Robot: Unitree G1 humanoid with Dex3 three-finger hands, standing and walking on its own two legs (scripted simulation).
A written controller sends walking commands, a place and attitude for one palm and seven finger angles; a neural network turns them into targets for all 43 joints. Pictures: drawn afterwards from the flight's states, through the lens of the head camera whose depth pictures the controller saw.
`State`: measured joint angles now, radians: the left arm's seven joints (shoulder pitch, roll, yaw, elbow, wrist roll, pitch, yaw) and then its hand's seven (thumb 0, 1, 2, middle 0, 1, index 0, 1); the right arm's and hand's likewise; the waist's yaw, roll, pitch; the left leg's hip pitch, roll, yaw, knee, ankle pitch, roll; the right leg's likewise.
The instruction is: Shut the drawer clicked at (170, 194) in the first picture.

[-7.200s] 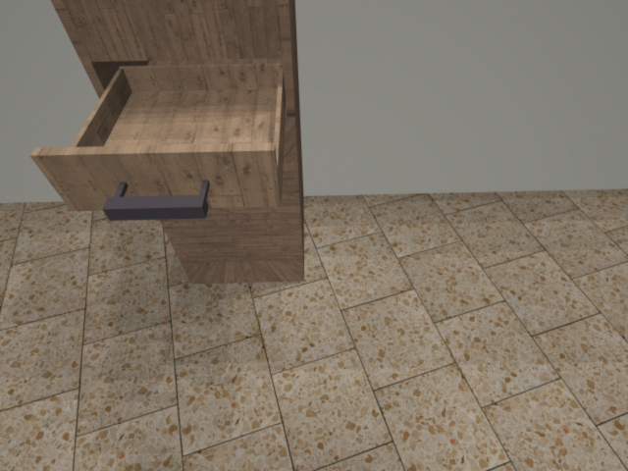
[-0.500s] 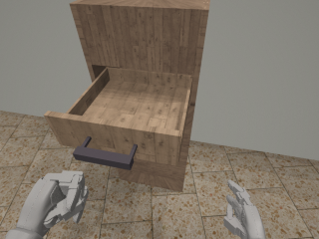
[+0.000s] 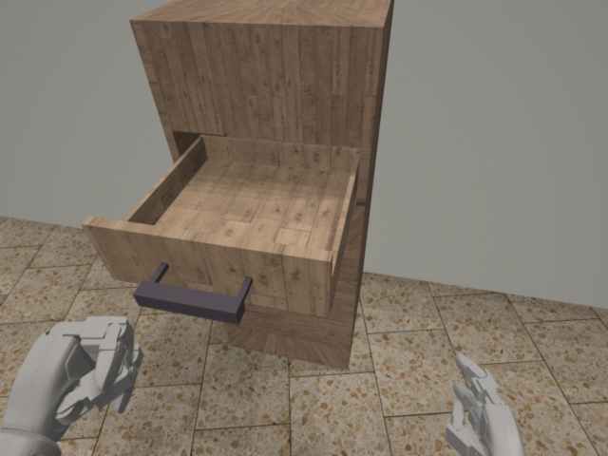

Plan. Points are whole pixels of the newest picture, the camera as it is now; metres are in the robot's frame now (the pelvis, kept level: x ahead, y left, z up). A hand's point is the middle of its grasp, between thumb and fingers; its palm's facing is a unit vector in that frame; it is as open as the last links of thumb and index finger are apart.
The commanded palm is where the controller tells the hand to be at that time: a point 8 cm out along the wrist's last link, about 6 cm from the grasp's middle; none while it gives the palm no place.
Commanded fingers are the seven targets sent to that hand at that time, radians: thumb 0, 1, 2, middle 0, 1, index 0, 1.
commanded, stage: bring the fist close to the handle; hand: left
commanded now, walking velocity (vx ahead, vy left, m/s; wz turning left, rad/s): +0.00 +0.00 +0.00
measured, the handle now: (196, 288) +0.33 +0.21 +0.05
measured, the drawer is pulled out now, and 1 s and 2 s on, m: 0.30 0.30 0.29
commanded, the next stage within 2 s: push the drawer shut in 1.44 s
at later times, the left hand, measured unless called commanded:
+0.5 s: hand (153, 379) +0.17 +0.19 +0.10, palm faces -0.02 -1.00 -0.09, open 3.3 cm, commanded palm +0.14 +0.24 +0.10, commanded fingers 0.00 0.90 0.90 -1.40 -1.60 -1.40 -1.60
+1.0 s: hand (196, 364) +0.22 +0.17 +0.05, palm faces -0.09 -0.99 -0.05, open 3.3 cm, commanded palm +0.20 +0.23 +0.05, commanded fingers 0.00 0.90 0.90 -1.40 -1.60 -1.40 -1.60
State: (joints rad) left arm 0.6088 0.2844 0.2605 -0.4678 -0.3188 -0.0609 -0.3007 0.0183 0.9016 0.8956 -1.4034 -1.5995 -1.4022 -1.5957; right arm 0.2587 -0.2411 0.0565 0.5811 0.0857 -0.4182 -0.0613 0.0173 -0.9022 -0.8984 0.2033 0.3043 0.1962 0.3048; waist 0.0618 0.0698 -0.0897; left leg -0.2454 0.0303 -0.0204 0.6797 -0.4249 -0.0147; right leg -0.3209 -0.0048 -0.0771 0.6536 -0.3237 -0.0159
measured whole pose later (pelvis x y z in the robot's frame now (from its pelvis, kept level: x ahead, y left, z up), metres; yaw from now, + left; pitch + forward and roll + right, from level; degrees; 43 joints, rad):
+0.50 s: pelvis -0.01 +0.00 +0.00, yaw +0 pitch +2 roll -1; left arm 0.50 0.25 0.21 -0.24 -0.29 -0.17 -0.32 0.02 0.90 0.90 -1.40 -1.60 -1.40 -1.60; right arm 0.25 -0.25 0.03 0.62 0.06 -0.42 -0.07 0.02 -0.90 -0.90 0.20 0.30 0.20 0.30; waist 0.03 0.05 -0.06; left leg -0.32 0.02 -0.02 0.72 -0.43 -0.01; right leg -0.40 -0.01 -0.08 0.69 -0.32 -0.02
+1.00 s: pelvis -0.01 +0.02 -0.02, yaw +0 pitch +7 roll -1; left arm 0.37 0.19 0.08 -0.12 -0.20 -0.26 -0.22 0.02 0.90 0.90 -1.40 -1.60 -1.40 -1.60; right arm 0.26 -0.24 0.03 0.58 0.02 -0.32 -0.03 0.02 -0.90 -0.90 0.21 0.30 0.20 0.30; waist -0.01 0.03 -0.07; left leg -0.50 -0.01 0.00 0.86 -0.48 0.02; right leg -0.58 -0.05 -0.05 0.83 -0.37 0.01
